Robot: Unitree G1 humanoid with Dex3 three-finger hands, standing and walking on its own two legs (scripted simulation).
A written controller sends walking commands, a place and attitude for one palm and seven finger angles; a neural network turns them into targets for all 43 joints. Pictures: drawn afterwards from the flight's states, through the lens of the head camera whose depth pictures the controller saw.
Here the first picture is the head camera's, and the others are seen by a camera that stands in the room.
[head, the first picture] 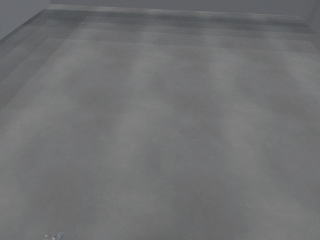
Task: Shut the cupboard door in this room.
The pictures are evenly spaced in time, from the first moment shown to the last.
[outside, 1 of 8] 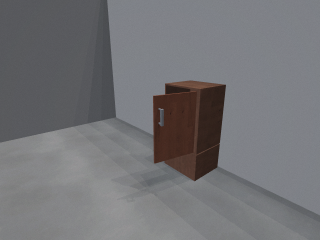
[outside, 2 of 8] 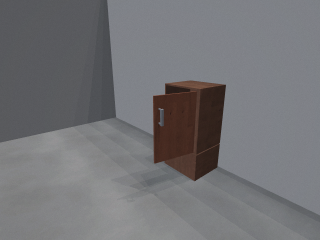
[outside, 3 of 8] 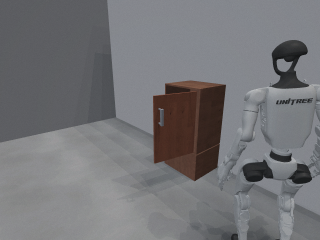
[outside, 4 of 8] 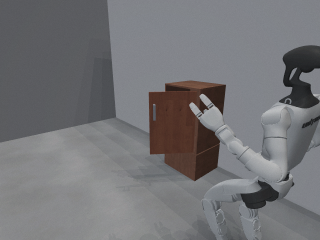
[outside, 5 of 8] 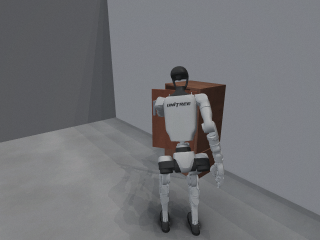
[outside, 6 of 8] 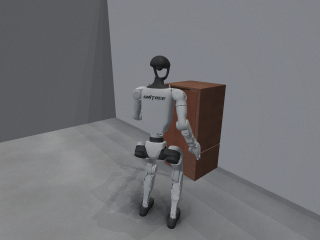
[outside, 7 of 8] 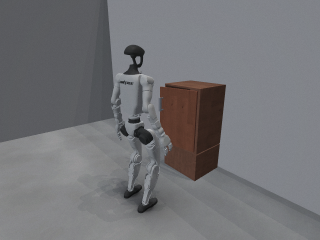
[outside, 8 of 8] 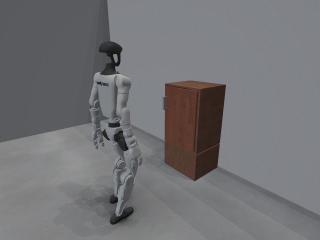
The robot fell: no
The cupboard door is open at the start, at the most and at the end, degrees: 78 78 0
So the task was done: yes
